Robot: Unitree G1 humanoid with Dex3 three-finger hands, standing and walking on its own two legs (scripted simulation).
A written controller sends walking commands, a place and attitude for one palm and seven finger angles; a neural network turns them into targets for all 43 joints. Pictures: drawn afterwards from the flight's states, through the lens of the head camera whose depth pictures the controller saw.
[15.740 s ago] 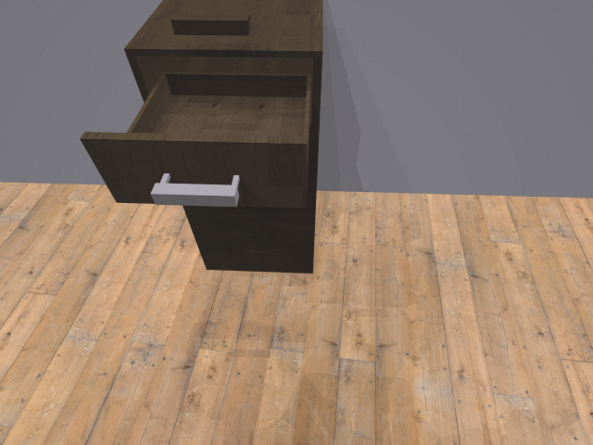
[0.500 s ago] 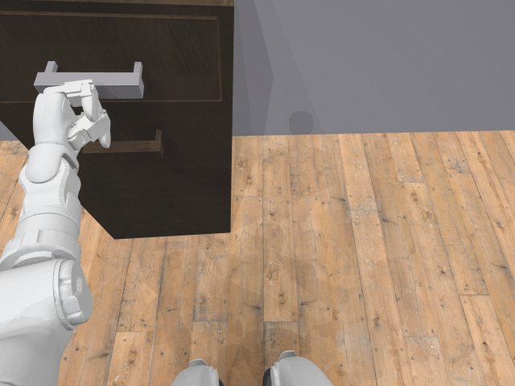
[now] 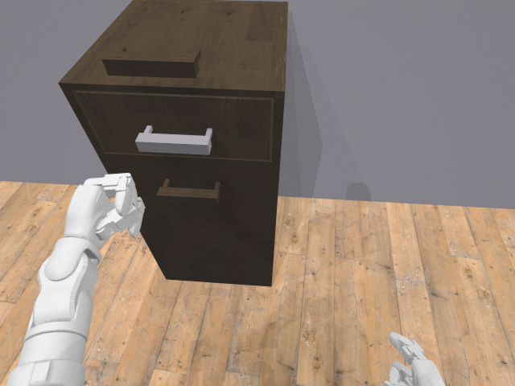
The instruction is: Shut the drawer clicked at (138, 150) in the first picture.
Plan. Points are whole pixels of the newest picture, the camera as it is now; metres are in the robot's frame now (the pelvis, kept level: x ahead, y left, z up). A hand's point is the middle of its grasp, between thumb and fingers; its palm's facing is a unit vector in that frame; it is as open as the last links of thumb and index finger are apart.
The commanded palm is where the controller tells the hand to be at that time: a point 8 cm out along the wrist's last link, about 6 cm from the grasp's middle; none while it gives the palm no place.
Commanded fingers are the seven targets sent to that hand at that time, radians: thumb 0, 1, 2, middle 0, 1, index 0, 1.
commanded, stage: draw the hand back to the body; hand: left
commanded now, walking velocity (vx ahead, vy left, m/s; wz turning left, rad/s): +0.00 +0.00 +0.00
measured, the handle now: (176, 137) +0.58 +0.19 +0.05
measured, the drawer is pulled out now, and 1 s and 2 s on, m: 0.00 0.00 0.00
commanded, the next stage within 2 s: step back with the hand held close in 0.86 s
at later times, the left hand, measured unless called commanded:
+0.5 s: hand (69, 279) +0.21 +0.21 +0.16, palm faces +0.32 -0.89 -0.33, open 3.3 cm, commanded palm +0.16 +0.26 +0.18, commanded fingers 0.00 0.90 0.90 -1.40 -1.60 -1.40 -1.60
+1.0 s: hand (41, 320) +0.17 +0.22 +0.17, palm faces +0.39 -0.84 -0.38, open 3.3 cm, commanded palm +0.12 +0.26 +0.20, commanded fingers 0.00 0.90 0.90 -1.40 -1.60 -1.40 -1.60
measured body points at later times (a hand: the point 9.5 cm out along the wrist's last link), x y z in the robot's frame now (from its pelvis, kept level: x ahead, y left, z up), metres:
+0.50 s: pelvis -0.02 -0.01 +0.02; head -0.04 -0.04 +0.47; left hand +0.19 +0.26 +0.18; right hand +0.16 -0.24 -0.07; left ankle -0.03 +0.08 -0.72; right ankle -0.03 -0.11 -0.72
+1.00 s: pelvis -0.02 -0.02 +0.02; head -0.03 -0.05 +0.47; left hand +0.14 +0.26 +0.19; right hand +0.17 -0.24 -0.06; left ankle -0.03 +0.08 -0.72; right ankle -0.03 -0.11 -0.72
